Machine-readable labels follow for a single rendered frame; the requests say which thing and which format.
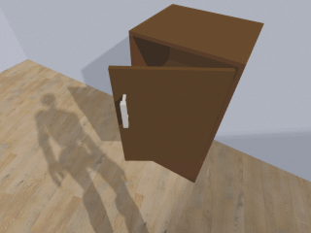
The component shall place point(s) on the handle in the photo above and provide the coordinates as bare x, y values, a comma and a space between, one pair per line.
124, 115

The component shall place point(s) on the cupboard door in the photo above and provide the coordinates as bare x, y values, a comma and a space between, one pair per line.
171, 110

